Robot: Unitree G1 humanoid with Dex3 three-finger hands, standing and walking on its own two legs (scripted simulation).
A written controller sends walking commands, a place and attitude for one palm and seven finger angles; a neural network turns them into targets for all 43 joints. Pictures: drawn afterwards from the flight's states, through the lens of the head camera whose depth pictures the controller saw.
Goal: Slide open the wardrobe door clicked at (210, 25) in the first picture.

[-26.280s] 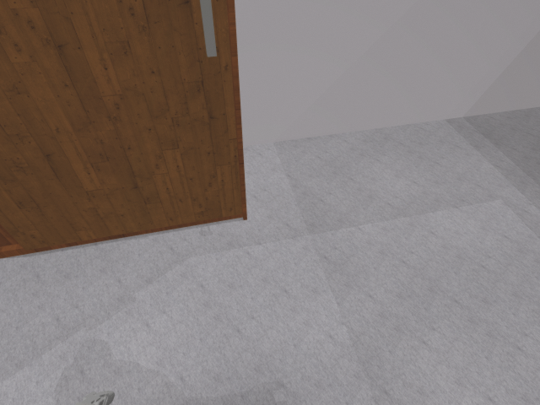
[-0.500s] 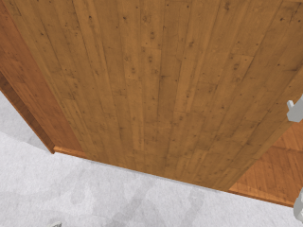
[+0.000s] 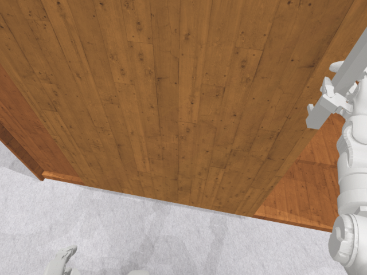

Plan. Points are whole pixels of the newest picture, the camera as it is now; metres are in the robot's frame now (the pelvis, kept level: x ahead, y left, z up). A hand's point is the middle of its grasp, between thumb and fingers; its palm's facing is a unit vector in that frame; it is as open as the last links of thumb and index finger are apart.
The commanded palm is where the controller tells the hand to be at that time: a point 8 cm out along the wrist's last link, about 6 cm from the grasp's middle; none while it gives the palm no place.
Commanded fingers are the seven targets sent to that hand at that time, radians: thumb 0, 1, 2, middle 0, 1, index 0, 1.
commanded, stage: stop walking and hold the door there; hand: right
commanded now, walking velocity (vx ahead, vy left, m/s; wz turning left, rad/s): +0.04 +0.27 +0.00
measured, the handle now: (343, 68) +0.50 -0.26 +0.22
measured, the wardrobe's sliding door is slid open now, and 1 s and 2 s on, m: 0.63 0.63 0.63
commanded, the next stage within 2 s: loosen the grip on the handle in 0.82 s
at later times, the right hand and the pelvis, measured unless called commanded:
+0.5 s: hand (327, 95) +0.45 -0.23 +0.19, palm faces +0.29 +0.95 -0.15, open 6.0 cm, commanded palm +0.41 -0.28 +0.17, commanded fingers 0.00 -0.90 -0.90 0.45 1.40 0.45 1.40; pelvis -0.04 -0.01 +0.01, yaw +2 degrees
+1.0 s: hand (330, 91) +0.46 -0.24 +0.19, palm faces +0.24 +0.96 -0.14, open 6.5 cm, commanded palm +0.41 -0.28 +0.19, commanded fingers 0.00 -0.30 -0.61 0.45 1.40 0.45 1.40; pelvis -0.03 -0.01 +0.01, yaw +2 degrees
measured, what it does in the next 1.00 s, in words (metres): steps on the spot: left foot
